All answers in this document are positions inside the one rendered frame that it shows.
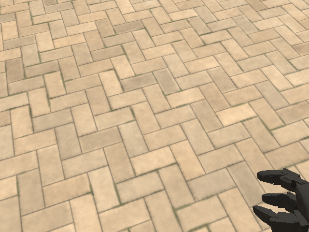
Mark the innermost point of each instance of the right robot hand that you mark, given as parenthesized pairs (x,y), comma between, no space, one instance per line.
(297,205)

